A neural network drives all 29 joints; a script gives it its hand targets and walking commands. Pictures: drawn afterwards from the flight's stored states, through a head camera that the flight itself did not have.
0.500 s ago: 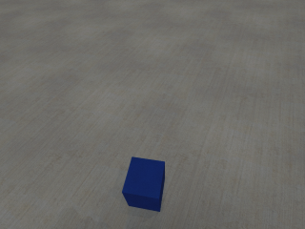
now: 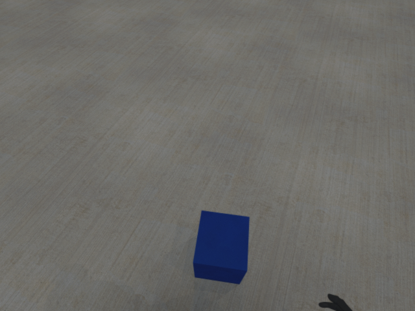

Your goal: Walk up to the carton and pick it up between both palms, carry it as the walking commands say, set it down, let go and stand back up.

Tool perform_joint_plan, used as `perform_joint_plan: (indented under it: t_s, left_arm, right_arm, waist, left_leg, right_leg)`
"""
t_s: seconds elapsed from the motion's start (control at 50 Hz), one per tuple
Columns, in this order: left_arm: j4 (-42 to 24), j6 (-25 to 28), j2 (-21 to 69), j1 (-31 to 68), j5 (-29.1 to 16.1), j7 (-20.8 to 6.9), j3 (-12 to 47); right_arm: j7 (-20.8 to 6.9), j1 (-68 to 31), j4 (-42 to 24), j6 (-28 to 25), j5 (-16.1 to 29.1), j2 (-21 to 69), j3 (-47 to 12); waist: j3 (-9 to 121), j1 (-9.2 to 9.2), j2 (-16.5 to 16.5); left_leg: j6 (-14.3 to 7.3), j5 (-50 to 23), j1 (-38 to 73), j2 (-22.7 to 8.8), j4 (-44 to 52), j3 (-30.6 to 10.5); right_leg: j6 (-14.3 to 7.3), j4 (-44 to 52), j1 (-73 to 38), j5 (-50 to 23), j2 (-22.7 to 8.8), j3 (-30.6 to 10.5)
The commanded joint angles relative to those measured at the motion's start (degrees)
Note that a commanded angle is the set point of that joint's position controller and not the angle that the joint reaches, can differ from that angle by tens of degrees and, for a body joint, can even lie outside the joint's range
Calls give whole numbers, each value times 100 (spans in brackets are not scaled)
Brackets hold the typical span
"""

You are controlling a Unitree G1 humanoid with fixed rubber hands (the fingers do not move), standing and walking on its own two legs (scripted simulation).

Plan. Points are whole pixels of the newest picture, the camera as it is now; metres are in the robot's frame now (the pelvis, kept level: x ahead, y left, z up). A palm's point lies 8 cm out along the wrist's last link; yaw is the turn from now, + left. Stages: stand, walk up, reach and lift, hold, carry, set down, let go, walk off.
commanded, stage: walk up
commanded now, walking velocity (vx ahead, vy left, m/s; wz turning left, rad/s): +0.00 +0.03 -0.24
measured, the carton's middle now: (221, 248) +0.43 -0.02 -0.64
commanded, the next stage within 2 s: stand in 0.94 s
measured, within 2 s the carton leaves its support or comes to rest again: neither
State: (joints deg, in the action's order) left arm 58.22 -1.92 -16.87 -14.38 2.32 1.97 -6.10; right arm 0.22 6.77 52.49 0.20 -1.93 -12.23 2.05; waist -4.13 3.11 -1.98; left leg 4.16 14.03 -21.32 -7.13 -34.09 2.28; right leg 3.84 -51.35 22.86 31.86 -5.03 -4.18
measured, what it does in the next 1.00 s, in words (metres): steps on the spot: right foot, then left foot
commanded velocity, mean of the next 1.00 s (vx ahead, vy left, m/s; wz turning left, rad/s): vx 0.00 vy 0.00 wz -0.08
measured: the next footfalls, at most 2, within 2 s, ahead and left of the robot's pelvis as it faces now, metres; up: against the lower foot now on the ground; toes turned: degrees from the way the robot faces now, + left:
right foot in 0.28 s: +0.01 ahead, -0.08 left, +0.00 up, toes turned -10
left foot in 0.58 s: +0.02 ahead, +0.16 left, +0.00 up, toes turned -8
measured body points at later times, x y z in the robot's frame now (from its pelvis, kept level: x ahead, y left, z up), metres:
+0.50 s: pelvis +0.01 +0.01 +0.02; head +0.02 -0.01 +0.47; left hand +0.13 +0.25 -0.11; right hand +0.02 -0.25 -0.14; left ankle +0.01 +0.16 -0.70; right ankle -0.02 -0.07 -0.73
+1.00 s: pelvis +0.01 +0.04 +0.02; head +0.02 +0.04 +0.47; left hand +0.03 +0.27 -0.14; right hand +0.01 -0.20 -0.14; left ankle +0.01 +0.15 -0.73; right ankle -0.02 -0.07 -0.73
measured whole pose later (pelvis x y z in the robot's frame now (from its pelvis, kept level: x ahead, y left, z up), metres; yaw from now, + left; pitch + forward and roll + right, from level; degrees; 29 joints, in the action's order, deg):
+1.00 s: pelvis +0.01 +0.04 +0.02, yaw -4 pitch -2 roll +0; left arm 65.9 0.5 -10.4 -15.4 0.7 1.9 -0.9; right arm 1.7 14.6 64.5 -0.5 -0.7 -9.7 0.9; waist -1.7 -0.6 -0.1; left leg 0.0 11.8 -7.0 -1.1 -20.4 2.7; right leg -0.3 -19.1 4.5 13.0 -0.6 3.6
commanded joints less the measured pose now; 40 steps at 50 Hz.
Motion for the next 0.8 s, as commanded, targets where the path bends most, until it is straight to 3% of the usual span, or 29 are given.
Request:
perform_joint_plan:
  t_s: [0.0, 0.02, 0.06, 0.12, 0.16, 0.2, 0.24, 0.26, 0.28, 0.3, 0.32, 0.34, 0.36, 0.4, 0.48, 0.52, 0.54, 0.58, 0.6, 0.62, 0.78]
  left_arm:
    - [-167, -43, -51, -35, -97, -111, 45]
    - [-146, -70, -130, -169, -116, -175, 49]
    - [-264, -129, -204, 2, -159, -232, 73]
    - [-433, -155, -38, 475, -144, -248, 164]
    - [-440, -164, -31, 569, -151, -243, 167]
    - [-394, -137, -7, 475, -160, -247, 177]
    - [-276, -72, -140, 207, -142, -235, 138]
    - [-269, -14, -364, 145, -111, -227, 86]
    - [-340, 78, -725, 119, -62, -223, 48]
    - [-333, 106, -981, 296, -97, -203, 19]
    - [-361, 152, -675, 438, -76, -192, 103]
    - [-415, 185, -433, 663, -111, -172, 222]
    - [-465, 198, -180, 920, -126, -129, 333]
    - [-396, 255, -75, 912, -149, -62, 433]
    - [-184, 258, -232, 610, -149, -21, 422]
    - [-85, 237, -261, 592, -168, -6, 407]
    - [-32, 227, -274, 615, -191, -14, 389]
    - [19, 218, -98, 556, -217, -26, 371]
    - [14, 214, 70, 469, -226, -32, 400]
    - [45, 214, 53, 489, -216, -20, 386]
    - [468, 260, 138, 72, -169, -20, 443]
  right_arm:
    - [156, 350, -155, -137, 11, -1189, 256]
    - [152, 90, -265, -134, 14, -1043, 220]
    - [137, 54, -281, -105, -14, -928, 212]
    - [150, 340, -191, -54, -45, -958, 261]
    - [145, 455, -180, -32, -40, -1125, 326]
    - [123, 406, -162, 6, -22, -1233, 369]
    - [95, 415, -118, 58, 30, -1223, 375]
    - [86, 594, -80, 82, 65, -1060, 346]
    - [70, 772, -158, 112, 59, -615, 251]
    - [118, 226, -314, 209, 134, -544, 218]
    - [122, 225, -263, 290, 75, -600, 223]
    - [99, 385, -155, 301, 114, -623, 232]
    - [58, 734, 80, 276, 169, -610, 188]
    - [-2, 830, 309, 237, 167, -525, 123]
    - [44, 725, 421, 193, 163, -380, 53]
    - [86, 808, 501, 125, 167, -338, 31]
    - [107, 913, 562, 69, 160, -313, 20]
    - [130, 969, 600, -50, 100, -487, 19]
    - [93, 946, 634, -54, 134, -630, 54]
    - [90, 917, 670, -50, 131, -585, 52]
    - [160, 1030, 938, -85, 121, -330, -22]
  waist:
    - [759, -286, 1565]
    - [796, -168, 1753]
    - [775, -149, 1732]
    - [631, -334, 1662]
    - [661, -404, 1575]
    - [715, -331, 1507]
    - [762, -189, 1253]
    - [792, -166, 767]
    - [737, -241, -576]
    - [387, -23, -1483]
    - [335, -178, -802]
    - [362, -380, -452]
    - [502, -568, -444]
    - [546, -540, -624]
    - [368, -377, -526]
    - [291, -426, -418]
    - [295, -487, -319]
    - [409, -382, 190]
    - [237, -352, 721]
    - [176, -393, 859]
    - [124, -407, 411]
  left_leg:
    - [-898, -2491, 1127, -1444, 1388, -1081]
    - [-855, -2670, 959, -1185, 1310, -661]
    - [-934, -2529, 818, -1017, 1337, -378]
    - [-1214, -2579, 1054, -1236, 1315, -519]
    - [-1276, -2966, 1164, -1482, 1286, -756]
    - [-1191, -3022, 1115, -1474, 1174, -729]
    - [-889, -2572, 739, -1354, 899, -566]
    - [-577, -1634, 358, -1071, 588, -403]
    - [-157, -168, -308, -358, -255, 135]
    - [-35, 1860, -698, 75, -885, 199]
    - [-52, 1804, -649, -43, -1349, -284]
    - [-69, 1532, -490, 6, -1414, -370]
    - [-121, 1145, -221, 76, -1274, -353]
    - [-203, 894, 83, 253, -951, -250]
    - [-243, 901, 309, 335, -227, -184]
    - [-265, 230, 677, 339, 481, -163]
    - [-285, -450, 1047, 287, 1043, -141]
    - [-402, -1536, 1691, -207, 1393, -539]
    - [-480, -1531, 1362, -254, 1402, -699]
    - [-501, -1293, 1159, -259, 1585, -785]
    - [-491, -1014, 1214, -59, 1753, -572]
  right_leg:
    - [-117, -1321, 729, -216, 183, 136]
    - [-117, -1317, 403, -509, 203, 276]
    - [-133, -1012, 96, -580, 299, 426]
    - [-146, -29, 38, -347, 381, 545]
    - [-158, 578, -233, -417, 439, 507]
    - [-195, 1448, -741, -828, 560, 588]
    - [-304, 2717, -1669, -1759, 552, 674]
    - [-417, 3320, -2219, -2016, 199, 300]
    - [-655, 3795, -2539, -3033, -989, -1010]
    - [-1370, 3733, -1840, -4228, -1626, -1613]
    - [-1444, 3650, -1776, -4705, -1475, -1392]
    - [-1313, 3573, -1735, -4741, -1197, -1001]
    - [-1157, 3595, -1818, -4706, -868, -362]
    - [-1031, 3547, -1919, -4750, -558, 49]
    - [-1200, 3491, -1940, -4403, -693, -59]
    - [-1146, 3396, -1774, -4051, -677, -47]
    - [-1012, 3339, -1626, -3787, -622, -2]
    - [-681, 3215, -1242, -2712, -180, 231]
    - [-532, 3405, -1287, -2344, 138, 344]
    - [-491, 3358, -1544, -2244, 125, 401]
    - [-489, 3511, -1756, -2495, -47, 264]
